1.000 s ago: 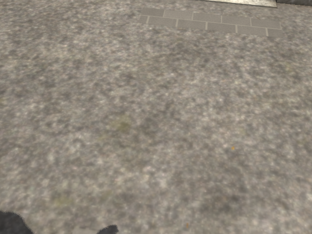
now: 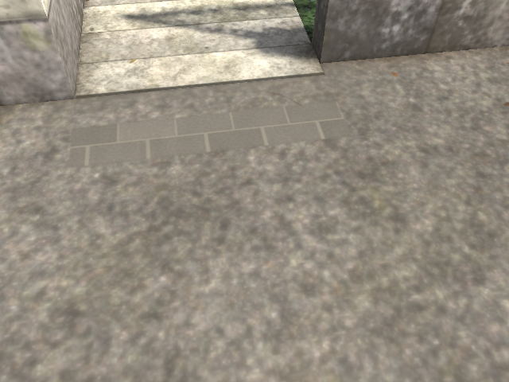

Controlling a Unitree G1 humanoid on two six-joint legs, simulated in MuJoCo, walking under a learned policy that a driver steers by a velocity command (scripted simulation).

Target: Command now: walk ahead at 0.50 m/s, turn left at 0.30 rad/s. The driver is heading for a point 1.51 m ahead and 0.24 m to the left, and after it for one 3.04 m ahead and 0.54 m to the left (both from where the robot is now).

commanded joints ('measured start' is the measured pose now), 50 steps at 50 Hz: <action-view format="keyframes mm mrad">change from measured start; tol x32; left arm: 1 -109 124 17 -136 -7 -58 -11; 17 -396 63 15 -205 0 -69 -21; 23 52 240 82 -109 24 -65 -5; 50 7 125 28 -10 -38 -28 -1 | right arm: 1 174 -141 -44 -34 -5 14 -10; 24 346 -119 -24 -22 27 57 -63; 41 -160 -55 -6 -144 5 24 -7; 50 166 -121 -41 -44 -16 27 -30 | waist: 1 -99 52 -75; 20 -28 151 -36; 23 20 -306 -350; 50 -107 143 -128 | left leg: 1 533 321 -570 -282 -118 206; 19 350 193 -466 -180 173 108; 25 -340 70 -198 722 -316 -57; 42 -58 106 -37 -13 94 -62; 45 320 84 -20 -98 90 -5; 47 866 508 -605 -149 -45 199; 50 570 404 -414 -267 -124 138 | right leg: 1 -549 -89 27 244 94 3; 19 -207 -33 3 -553 415 51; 23 619 -475 627 -637 215 -243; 29 124 -301 200 -796 356 -149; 43 159 -311 73 -752 545 -129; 45 89 -237 17 -526 684 -76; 47 -428 -45 -64 99 -93 24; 50 -550 -153 8 234 50 24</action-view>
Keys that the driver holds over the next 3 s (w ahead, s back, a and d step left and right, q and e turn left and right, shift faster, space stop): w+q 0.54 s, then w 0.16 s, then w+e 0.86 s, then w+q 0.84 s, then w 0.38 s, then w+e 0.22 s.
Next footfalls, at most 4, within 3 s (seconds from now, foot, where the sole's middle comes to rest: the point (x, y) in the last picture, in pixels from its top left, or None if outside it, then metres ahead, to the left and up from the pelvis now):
0.42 right None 0.42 -0.08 -0.76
0.92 left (167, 346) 0.56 0.26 -0.76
1.42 right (252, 246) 0.88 0.05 -0.76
1.98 left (196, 165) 1.21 0.25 -0.76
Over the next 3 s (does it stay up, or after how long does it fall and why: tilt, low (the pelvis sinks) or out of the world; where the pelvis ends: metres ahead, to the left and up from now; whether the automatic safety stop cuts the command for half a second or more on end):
stays up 1.57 0.29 0.01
